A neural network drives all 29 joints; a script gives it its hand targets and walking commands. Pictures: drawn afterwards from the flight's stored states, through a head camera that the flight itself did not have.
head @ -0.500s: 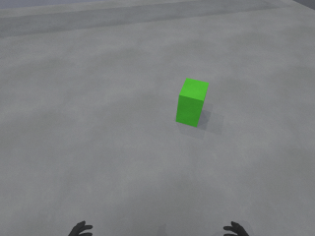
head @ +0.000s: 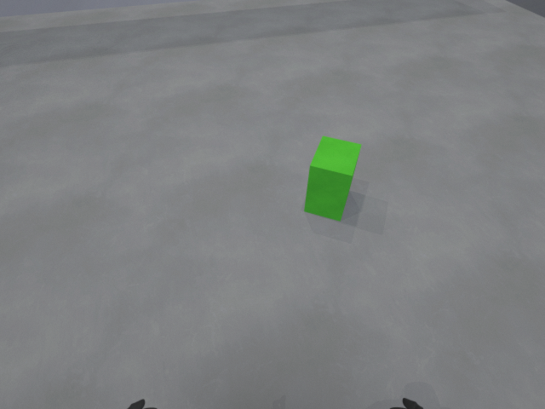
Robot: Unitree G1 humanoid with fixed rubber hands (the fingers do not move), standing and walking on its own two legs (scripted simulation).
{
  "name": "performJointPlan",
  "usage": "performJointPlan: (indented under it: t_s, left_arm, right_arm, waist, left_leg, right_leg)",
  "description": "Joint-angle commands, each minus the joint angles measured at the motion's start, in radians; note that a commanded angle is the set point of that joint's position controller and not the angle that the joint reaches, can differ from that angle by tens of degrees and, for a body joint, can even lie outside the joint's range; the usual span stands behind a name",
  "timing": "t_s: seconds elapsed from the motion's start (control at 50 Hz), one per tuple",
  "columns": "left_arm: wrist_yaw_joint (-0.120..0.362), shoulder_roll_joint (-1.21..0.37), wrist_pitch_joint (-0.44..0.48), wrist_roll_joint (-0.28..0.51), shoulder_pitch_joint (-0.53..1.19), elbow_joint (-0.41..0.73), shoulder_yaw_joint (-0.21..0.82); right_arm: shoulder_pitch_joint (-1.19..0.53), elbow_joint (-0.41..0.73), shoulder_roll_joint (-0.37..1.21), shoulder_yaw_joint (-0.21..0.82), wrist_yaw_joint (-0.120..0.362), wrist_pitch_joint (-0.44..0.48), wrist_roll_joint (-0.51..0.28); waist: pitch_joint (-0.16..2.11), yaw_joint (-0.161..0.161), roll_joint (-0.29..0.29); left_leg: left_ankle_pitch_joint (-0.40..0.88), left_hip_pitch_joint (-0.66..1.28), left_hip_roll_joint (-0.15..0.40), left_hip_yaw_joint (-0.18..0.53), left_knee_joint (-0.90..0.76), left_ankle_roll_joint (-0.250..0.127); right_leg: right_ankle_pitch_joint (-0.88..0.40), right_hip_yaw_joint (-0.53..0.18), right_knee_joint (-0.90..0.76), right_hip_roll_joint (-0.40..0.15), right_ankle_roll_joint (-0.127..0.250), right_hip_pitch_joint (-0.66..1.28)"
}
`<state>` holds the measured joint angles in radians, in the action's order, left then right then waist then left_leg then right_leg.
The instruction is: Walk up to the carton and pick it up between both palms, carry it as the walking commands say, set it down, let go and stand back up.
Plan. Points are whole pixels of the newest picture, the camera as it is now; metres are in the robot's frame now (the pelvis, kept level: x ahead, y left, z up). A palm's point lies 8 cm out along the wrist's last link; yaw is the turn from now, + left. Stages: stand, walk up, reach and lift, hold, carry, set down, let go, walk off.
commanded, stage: stand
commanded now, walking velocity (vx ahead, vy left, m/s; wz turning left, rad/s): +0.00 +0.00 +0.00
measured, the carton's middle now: (331, 179) +1.18 -0.31 -0.61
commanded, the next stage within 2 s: walk up in 0.94 s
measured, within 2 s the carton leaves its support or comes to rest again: neither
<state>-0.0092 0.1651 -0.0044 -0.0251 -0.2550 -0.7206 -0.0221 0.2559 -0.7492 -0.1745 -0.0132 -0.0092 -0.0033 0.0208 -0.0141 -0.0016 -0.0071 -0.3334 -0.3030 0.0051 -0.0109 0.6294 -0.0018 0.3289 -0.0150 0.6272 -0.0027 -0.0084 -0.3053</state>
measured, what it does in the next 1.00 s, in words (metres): stands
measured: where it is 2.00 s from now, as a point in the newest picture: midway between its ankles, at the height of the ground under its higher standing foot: (285, 406)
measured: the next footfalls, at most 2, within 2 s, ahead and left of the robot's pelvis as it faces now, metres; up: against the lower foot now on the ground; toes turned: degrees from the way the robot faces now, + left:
right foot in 1.44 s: +0.09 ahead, -0.19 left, +0.00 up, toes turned -13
left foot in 1.84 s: +0.41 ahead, +0.06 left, +0.00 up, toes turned +1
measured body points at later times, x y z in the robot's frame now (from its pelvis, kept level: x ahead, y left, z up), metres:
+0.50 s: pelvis +0.00 +0.00 +0.01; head +0.02 +0.00 +0.46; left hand +0.07 +0.24 -0.13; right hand +0.07 -0.23 -0.14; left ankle +0.00 +0.12 -0.73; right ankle +0.00 -0.13 -0.73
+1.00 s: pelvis +0.00 +0.00 +0.01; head +0.01 +0.00 +0.46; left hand +0.01 +0.22 -0.14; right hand +0.00 -0.22 -0.15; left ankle +0.00 +0.12 -0.73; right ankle +0.00 -0.13 -0.73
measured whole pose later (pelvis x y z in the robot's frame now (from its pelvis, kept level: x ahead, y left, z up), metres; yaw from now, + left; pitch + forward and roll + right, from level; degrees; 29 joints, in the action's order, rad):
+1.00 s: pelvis +0.00 +0.00 +0.01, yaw +0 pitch -2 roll +0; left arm -0.04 0.13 0.01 -0.01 -0.29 -1.07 -0.02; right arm 0.28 -1.10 -0.13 -0.02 -0.03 0.00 0.01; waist -0.05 0.00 -0.01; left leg -0.26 -0.18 0.01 -0.02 0.47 0.00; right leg 0.26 -0.02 0.47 0.00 -0.01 -0.18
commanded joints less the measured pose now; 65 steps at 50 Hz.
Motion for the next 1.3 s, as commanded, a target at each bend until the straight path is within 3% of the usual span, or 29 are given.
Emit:
performJointPlan:
  t_s: [0.0,0.52,1.1,1.12,1.14,1.16,1.18,1.2,1.22,1.24,1.28]
  left_arm:
    - [-0.006,0.092,0.017,0.0,-0.004,0.052,-0.027]
    - [-0.023,0.087,0.02,0.009,-0.052,-0.149,-0.029]
    - [-0.033,0.038,0.015,0.013,-0.101,-0.378,0.0]
    - [-0.031,0.106,0.021,0.011,-0.147,-0.346,-0.031]
    - [0.005,0.16,-0.003,0.022,0.011,-0.302,-0.044]
    - [0.02,0.113,-0.003,0.017,0.17,-0.213,-0.04]
    - [0.03,0.032,0.01,0.002,0.22,-0.175,-0.029]
    - [0.038,0.018,0.026,-0.012,0.225,-0.15,-0.03]
    - [0.045,0.052,0.034,-0.017,0.2,-0.163,-0.04]
    - [0.053,0.062,0.037,-0.016,0.133,-0.174,-0.05]
    - [0.067,0.039,0.035,-0.003,0.012,-0.209,-0.05]
  right_arm:
    - [0.005,0.051,-0.086,-0.023,-0.006,0.016,-0.001]
    - [0.054,-0.15,-0.087,-0.037,-0.021,0.015,-0.007]
    - [0.105,-0.379,-0.024,-0.008,-0.03,0.008,-0.008]
    - [0.18,-0.373,-0.09,-0.055,-0.027,0.004,0.03]
    - [0.102,-0.288,-0.135,-0.072,-0.024,0.012,0.002]
    - [0.183,-0.302,-0.168,-0.084,-0.023,0.019,0.012]
    - [0.265,-0.331,-0.179,-0.09,-0.029,0.03,0.022]
    - [0.246,-0.317,-0.164,-0.091,-0.04,0.045,0.022]
    - [0.26,-0.315,-0.135,-0.088,-0.042,0.06,0.005]
    - [0.222,-0.302,-0.131,-0.089,-0.042,0.072,0.007]
    - [0.107,-0.267,-0.131,-0.078,-0.034,0.081,0.017]
  waist:
    - [0.036,0.0,0.006]
    - [-0.008,0.001,0.005]
    - [-0.077,0.002,0.002]
    - [-0.101,0.023,0.006]
    - [-0.117,-0.062,0.107]
    - [-0.146,-0.128,-0.059]
    - [-0.138,-0.153,-0.288]
    - [-0.117,-0.123,-0.221]
    - [-0.043,-0.097,-0.132]
    - [-0.009,-0.054,-0.12]
    - [-0.062,0.02,-0.153]
  left_leg:
    - [0.168,0.011,0.047,0.06,-0.122,-0.032]
    - [0.222,0.07,0.061,0.075,-0.197,-0.036]
    - [0.185,0.095,0.07,0.067,-0.258,-0.024]
    - [-0.22,-0.039,0.071,0.045,-0.169,-0.018]
    - [-0.424,0.107,0.153,0.106,-0.222,-0.032]
    - [-0.514,0.215,0.263,0.257,-0.371,-0.068]
    - [-0.614,0.296,0.446,0.511,-0.533,-0.15]
    - [-0.515,0.315,0.501,0.524,-0.537,-0.188]
    - [-0.445,0.275,0.471,0.435,-0.52,-0.158]
    - [-0.425,0.178,0.431,0.345,-0.53,-0.114]
    - [-0.302,-0.065,0.341,0.12,-0.549,-0.062]
  right_leg:
    - [-0.161,-0.055,-0.122,-0.048,0.048,0.019]
    - [-0.214,-0.064,-0.19,-0.06,0.049,0.074]
    - [-0.171,-0.07,-0.259,-0.063,0.039,0.092]
    - [0.196,-0.179,-0.268,-0.148,0.07,0.099]
    - [0.537,-0.102,-0.194,-0.055,0.091,-0.247]
    - [0.38,-0.001,-0.005,-0.01,0.033,-0.455]
    - [0.144,0.055,0.33,-0.015,0.007,-0.576]
    - [0.038,-0.012,0.399,-0.096,0.003,-0.604]
    - [-0.025,-0.019,0.419,-0.115,0.002,-0.497]
    - [-0.047,-0.013,0.399,-0.123,0.003,-0.383]
    - [0.025,0.056,0.211,-0.102,0.014,-0.112]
